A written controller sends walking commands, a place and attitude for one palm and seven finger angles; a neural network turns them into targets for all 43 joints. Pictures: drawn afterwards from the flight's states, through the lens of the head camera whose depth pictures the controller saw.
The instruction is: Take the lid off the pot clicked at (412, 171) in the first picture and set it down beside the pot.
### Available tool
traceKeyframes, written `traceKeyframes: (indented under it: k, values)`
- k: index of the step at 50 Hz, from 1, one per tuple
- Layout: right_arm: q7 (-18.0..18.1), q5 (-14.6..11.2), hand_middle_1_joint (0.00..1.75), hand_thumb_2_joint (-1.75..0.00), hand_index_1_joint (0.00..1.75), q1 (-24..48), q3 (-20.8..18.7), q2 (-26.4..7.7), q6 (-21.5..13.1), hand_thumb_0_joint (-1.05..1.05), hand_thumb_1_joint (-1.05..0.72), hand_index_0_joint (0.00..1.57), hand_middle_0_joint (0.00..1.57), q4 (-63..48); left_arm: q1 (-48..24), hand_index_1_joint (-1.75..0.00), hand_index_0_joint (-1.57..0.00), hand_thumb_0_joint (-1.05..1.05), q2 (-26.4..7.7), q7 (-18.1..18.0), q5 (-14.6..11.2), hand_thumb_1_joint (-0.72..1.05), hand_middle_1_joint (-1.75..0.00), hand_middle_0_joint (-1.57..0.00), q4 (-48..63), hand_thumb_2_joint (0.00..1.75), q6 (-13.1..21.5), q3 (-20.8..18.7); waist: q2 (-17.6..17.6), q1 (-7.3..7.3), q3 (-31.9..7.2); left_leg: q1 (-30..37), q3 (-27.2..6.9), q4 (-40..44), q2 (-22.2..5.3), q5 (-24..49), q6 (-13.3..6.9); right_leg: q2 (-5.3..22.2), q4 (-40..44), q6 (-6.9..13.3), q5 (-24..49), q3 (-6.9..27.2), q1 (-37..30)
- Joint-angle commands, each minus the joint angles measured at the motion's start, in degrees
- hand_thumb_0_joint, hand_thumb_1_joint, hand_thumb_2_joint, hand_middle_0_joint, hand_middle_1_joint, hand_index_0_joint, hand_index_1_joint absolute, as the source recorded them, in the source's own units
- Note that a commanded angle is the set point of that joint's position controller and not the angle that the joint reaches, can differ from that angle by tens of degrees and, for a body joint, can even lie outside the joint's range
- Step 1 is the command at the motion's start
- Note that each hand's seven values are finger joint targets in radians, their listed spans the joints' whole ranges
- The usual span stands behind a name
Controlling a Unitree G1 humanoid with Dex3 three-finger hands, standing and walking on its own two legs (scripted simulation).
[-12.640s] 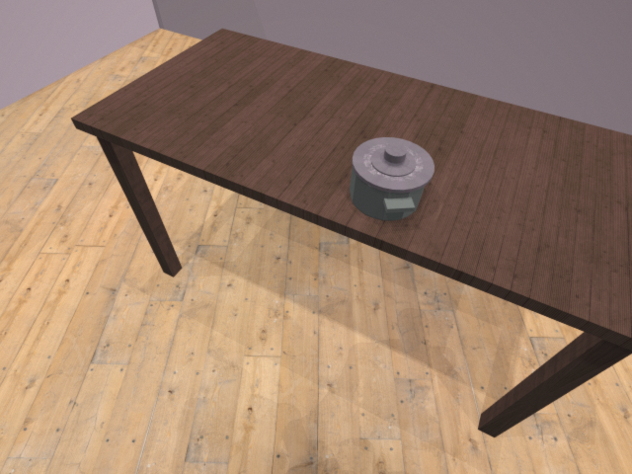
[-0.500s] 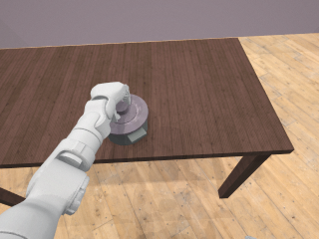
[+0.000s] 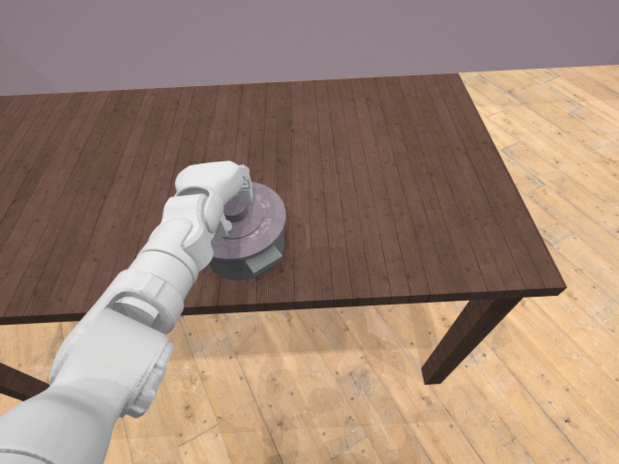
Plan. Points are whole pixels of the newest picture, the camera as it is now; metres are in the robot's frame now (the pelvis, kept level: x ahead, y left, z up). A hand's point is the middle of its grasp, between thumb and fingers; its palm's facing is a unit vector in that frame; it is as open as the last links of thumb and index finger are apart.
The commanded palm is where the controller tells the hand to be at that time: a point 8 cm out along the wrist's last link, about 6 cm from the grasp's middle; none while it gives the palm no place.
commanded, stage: close the fingers and squeeze the knob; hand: left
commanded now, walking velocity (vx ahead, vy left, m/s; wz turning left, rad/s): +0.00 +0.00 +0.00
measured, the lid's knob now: (233, 208) +0.48 +0.11 +0.03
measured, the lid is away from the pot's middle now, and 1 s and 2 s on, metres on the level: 0.01 0.02 0.02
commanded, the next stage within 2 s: lift the lid straight up in 0.10 s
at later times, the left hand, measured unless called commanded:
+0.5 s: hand (224, 213) +0.45 +0.12 +0.05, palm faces -0.37 -0.07 -0.93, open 7.6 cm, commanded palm +0.46 +0.12 +0.13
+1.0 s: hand (221, 190) +0.46 +0.11 +0.09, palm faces -0.33 -0.07 -0.94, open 7.6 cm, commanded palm +0.46 +0.12 +0.17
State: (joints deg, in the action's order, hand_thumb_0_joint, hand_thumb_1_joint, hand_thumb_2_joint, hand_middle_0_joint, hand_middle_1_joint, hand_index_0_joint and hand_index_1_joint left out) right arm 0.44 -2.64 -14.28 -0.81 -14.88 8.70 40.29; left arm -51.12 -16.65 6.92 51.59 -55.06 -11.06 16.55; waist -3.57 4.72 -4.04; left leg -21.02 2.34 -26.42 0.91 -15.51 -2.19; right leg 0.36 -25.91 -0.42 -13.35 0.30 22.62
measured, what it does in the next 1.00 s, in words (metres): stands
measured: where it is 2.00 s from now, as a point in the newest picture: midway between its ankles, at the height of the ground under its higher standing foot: outside the picture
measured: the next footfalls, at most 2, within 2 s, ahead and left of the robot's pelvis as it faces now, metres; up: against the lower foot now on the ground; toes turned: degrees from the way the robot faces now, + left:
none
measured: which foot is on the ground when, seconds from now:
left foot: down 0.00-1.00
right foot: down 0.00-1.00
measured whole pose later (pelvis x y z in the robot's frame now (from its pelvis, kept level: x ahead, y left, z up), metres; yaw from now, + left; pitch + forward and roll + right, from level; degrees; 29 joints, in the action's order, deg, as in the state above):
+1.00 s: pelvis +0.00 +0.00 +0.00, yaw +0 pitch +8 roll +0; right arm 0.8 -3.0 -11.8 -0.2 -15.2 6.2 39.9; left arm -54.1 -17.5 11.3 50.7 -50.6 -13.4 17.5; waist -4.2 4.1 -3.0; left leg -17.4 2.1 -23.5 1.2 -14.4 -2.1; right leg 0.6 -24.0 -0.4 -12.9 0.1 19.3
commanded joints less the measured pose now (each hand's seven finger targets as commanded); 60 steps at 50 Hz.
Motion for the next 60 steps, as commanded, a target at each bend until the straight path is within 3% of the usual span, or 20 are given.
traceKeyframes:
  k: [1, 3, 6, 9, 11, 13, 14, 16, 18, 21, 22, 25, 28, 31, 39, 41, 43, 45, 53, 60]
  values:
    - [0.46, -0.32, 0.3, -0.9, 0.3, -0.9, -2.35, -7.57, -1.43, 0.0, -0.9, 0.2, 0.2, -5.05, -28.25, -1.03, -0.7, 0.0, -9.1, -2.32, 0.96, 0.65, -1.15, -0.94, 7.19, 0.93, 0.01, -2.63, 6.32, 1.7, -19.6, 9.19, -0.75, 0.3, 0.97, 19.5, -1.51, -2.57, 0.05, 2.12, 21.88, -1.37, -9.01]
    - [0.64, -0.22, 0.3, -0.9, 0.3, -0.83, -2.2, -7.42, -1.77, 0.0, -0.9, 0.2, 0.2, -5.34, -30.36, -1.04, -0.71, 0.0, -10.77, -2.32, 1.57, 0.67, -1.16, -0.97, 9.38, 0.93, 0.59, -3.83, 4.55, 1.16, -22.22, 10.08, -1.3, 0.41, 1.05, 20.51, -1.5, -2.49, -0.11, 2.47, 22.19, -0.94, -9.61]
    - [0.62, -0.33, 0.3, -0.9, 0.3, -1.06, -2.36, -7.36, -1.86, 0.0, -0.9, 0.2, 0.2, -5.26, -29.88, -1.05, -0.71, 0.0, -8.7, -2.37, 1.3, 0.7, -1.18, -1.02, 8.29, 0.94, 0.59, -2.08, 3.85, 1.71, -21.66, 10.41, -1.11, 0.21, 0.93, 19.73, -1.39, -2.51, -0.21, 2.38, 21.04, -1.02, -8.67]
    - [0.87, -0.34, 0.3, -0.9, 0.3, -1.72, -2.28, -7.78, -1.93, 0.0, -0.9, 0.2, 0.2, -4.57, -31.07, -1.05, -0.71, 0.0, -10.4, -2.57, 1.4, 0.72, -1.19, -1.06, 5.94, 0.94, 0.47, -3.41, 4.91, 2.24, -19.6, 9.03, -1.0, 0.37, 0.7, 17.82, -1.36, -2.64, -0.15, 2.31, 19.53, -1.25, -7.39]
    - [0.96, -0.37, 0.3, -0.9, 0.3, -1.83, -2.39, -7.61, -2.41, 0.0, -0.9, 0.2, 0.2, -4.8, -32.49, -1.05, -0.71, 0.0, -9.87, -2.73, 1.18, 0.73, -1.19, -1.08, 7.3, 0.95, 0.76, -2.95, 4.42, 2.26, -21.35, 9.94, -1.34, 0.35, 0.79, 17.56, -1.39, -2.61, -0.2, 2.37, 19.04, -1.09, -7.54]
    - [1.19, -0.05, 0.3, -0.9, 0.3, -1.89, -2.28, -7.44, -2.88, 0.0, -0.9, 0.2, 0.2, -5.29, -33.3, -1.06, -0.7, 0.0, -12.96, -3.06, 1.17, 0.74, -1.19, -1.09, 10.16, 0.95, 1.51, -5.66, 3.66, 1.16, -26.29, 12.08, -1.99, -0.01, 0.82, 21.83, -1.48, -2.5, -0.57, 2.56, 22.34, -0.68, -10.1]
    - [1.07, -0.16, 0.3, -0.9, 0.3, -1.55, -2.36, -7.13, -2.98, 0.0, -0.9, 0.2, 0.2, -5.52, -34.12, -1.06, -0.7, 0.0, -10.98, -3.01, 0.8, 0.74, -1.2, -1.1, 11.67, 0.95, 1.62, -3.68, 1.85, 1.65, -25.76, 12.79, -1.65, -0.29, 0.75, 22.13, -1.48, -2.39, -0.58, 2.41, 22.9, -0.59, -9.72]
    - [1.07, -0.35, 0.3, -0.9, 0.3, -1.93, -2.46, -7.29, -2.99, 0.0, -0.9, 0.2, 0.2, -4.98, -34.94, -1.06, -0.7, 0.0, -11.18, -3.27, 0.88, 0.74, -1.2, -1.11, 11.3, 0.95, 1.27, -3.73, 3.56, 2.07, -24.01, 12.71, -1.73, 0.22, 0.46, 21.72, -1.48, -2.68, -0.17, 2.27, 22.42, -1.05, -9.16]
    - [1.17, -0.3, 0.3, -0.9, 0.3, -1.51, -2.44, -7.2, -3.62, 0.0, -0.9, 0.2, 0.2, -5.46, -35.73, -1.06, -0.7, 0.0, -13.02, -3.6, 0.73, 0.74, -1.2, -1.11, 13.61, 0.95, 1.52, -5.56, 3.1, 1.27, -26.79, 13.79, -2.25, 0.25, 0.55, 23.69, -1.58, -2.6, -0.12, 2.42, 23.48, -0.64, -10.27]
    - [0.99, -0.45, 0.3, -0.9, 0.3, -1.6, -2.32, -7.16, -3.97, 0.0, -0.9, 0.2, 0.2, -4.74, -35.8, -1.06, -0.7, 0.0, -10.95, -3.81, 0.47, 0.74, -1.2, -1.11, 12.33, 0.95, 0.71, -3.61, 2.8, 1.76, -23.6, 13.67, -2.27, 0.41, 0.43, 23.29, -1.48, -2.65, -0.08, 2.37, 22.79, -1.07, -8.89]
    - [1.03, -0.48, 0.3, -0.9, 0.3, -1.9, -2.22, -7.54, -4.01, 0.0, -0.9, 0.2, 0.2, -4.42, -35.33, -1.06, -0.7, 0.0, -12.38, -3.86, 0.85, 0.74, -1.2, -1.11, 10.89, 0.95, 0.28, -4.77, 4.22, 1.67, -23.84, 13.39, -2.59, 0.81, 0.54, 22.91, -1.41, -2.86, 0.06, 2.35, 22.57, -1.21, -9.03]
    - [1.15, -0.43, 0.3, -0.9, 0.3, -1.45, -2.08, -7.21, -4.71, 0.0, -0.9, 0.2, 0.2, -4.72, -38.8, -1.06, -0.7, 0.0, -12.37, -3.9, 0.5, 0.75, -1.2, -1.12, 13.95, 0.95, 0.33, -4.16, 1.96, 1.85, -25.97, 14.3, -2.53, 0.76, 0.68, 22.15, -1.57, -2.45, 0.01, 2.37, 22.68, -0.36, -9.58]
    - [1.4, -0.33, 0.3, -0.9, 0.3, -0.99, -2.0, -7.31, -4.85, 0.0, -0.9, 0.2, 0.2, -4.96, -36.89, -1.06, -0.7, 0.0, -17.18, -3.68, 0.86, 0.75, -1.2, -1.12, 15.15, 0.95, 0.24, -8.18, 3.45, 0.39, -28.76, 14.52, -2.64, 0.98, 0.77, 25.65, -1.65, -2.39, -0.06, 2.36, 26.32, -0.25, -13.52]
    - [0.65, -0.44, 0.3, -0.9, 0.3, -0.59, -2.32, -7.19, -4.57, 0.0, -0.9, 0.2, 0.2, -4.79, -34.57, -1.06, -0.7, 0.0, -11.71, -2.7, 1.01, 0.75, -1.2, -1.12, 14.46, 0.95, -0.92, -3.92, 3.03, 0.88, -25.76, 16.0, -2.39, 0.44, 0.3, 29.56, -1.54, -2.54, -0.14, 2.03, 27.45, -1.08, -11.44]
    - [0.61, -0.64, 0.3, -0.9, 0.3, 1.02, -1.75, -7.3, -3.83, 0.0, -0.9, 0.2, 0.2, -5.29, -37.55, -1.06, -0.7, 0.0, -11.49, 0.16, 0.22, 0.75, -1.2, -1.12, 15.21, 0.95, -1.86, -2.72, 4.12, 1.3, -23.34, 14.95, -2.14, 1.42, 0.96, 25.15, -1.78, -2.3, 0.67, 1.96, 25.87, -0.98, -11.96]
    - [0.83, -0.42, 0.3, -0.9, 0.3, 1.0, -1.78, -7.26, -4.31, 0.0, -0.9, 0.2, 0.2, -5.59, -38.7, -1.06, -0.7, 0.0, -15.36, 0.06, 0.02, 0.75, -1.2, -1.12, 17.57, 0.95, -1.27, -5.95, 4.01, 0.51, -25.71, 15.87, -2.28, 1.13, 1.0, 26.04, -1.95, -2.14, 0.35, 2.06, 27.41, -0.41, -13.78]
    - [0.92, -0.51, 0.3, -0.9, 0.3, 1.47, -1.66, -6.67, -4.4, 0.0, -0.9, 0.2, 0.2, -6.34, -39.09, -1.06, -0.7, 0.0, -12.51, 0.6, 0.18, 0.75, -1.2, -1.12, 19.78, 0.95, -0.76, -3.66, 4.01, 0.68, -27.82, 16.94, -2.67, 0.97, 1.13, 28.54, -1.96, -2.07, 0.41, 2.1, 28.65, -0.47, -14.2]
    - [0.73, -0.41, 0.3, -0.9, 0.3, 1.49, -1.69, -7.17, -4.17, 0.0, -0.9, 0.2, 0.2, -5.94, -37.12, -1.06, -0.7, 0.0, -15.19, 0.46, 0.52, 0.75, -1.2, -1.12, 17.95, 0.95, -1.47, -5.85, 4.72, 0.04, -26.31, 16.59, -2.3, 1.14, 1.12, 27.85, -1.88, -2.25, 0.52, 1.9, 28.9, -0.61, -14.63]
    - [0.69, -0.69, 0.3, -0.9, 0.3, 3.69, -1.1, -6.94, -3.84, 0.0, -0.9, 0.2, 0.2, -6.72, -39.41, -1.06, -0.7, 0.0, -12.49, 2.48, 0.29, 0.75, -1.2, -1.12, 17.61, 0.95, -3.16, -3.14, 4.08, 0.41, -24.57, 15.34, -1.84, 2.18, 1.62, 24.6, -1.91, -1.86, 1.32, 2.04, 27.38, -0.63, -14.68]
    - [1.21, -0.53, 0.3, -0.9, 0.3, 3.12, -0.94, -7.16, -4.34, 0.0, -0.9, 0.2, 0.2, -7.13, -42.32, -1.06, -0.7, 0.0, -16.48, 4.39, 0.37, 0.75, -1.2, -1.12, 20.41, 0.95, -1.65, -5.09, 4.66, 0.32, -26.66, 17.5, -2.63, 2.36, 1.55, 26.58, -2.02, -1.84, 1.3, 1.91, 29.03, -0.46, -16.47]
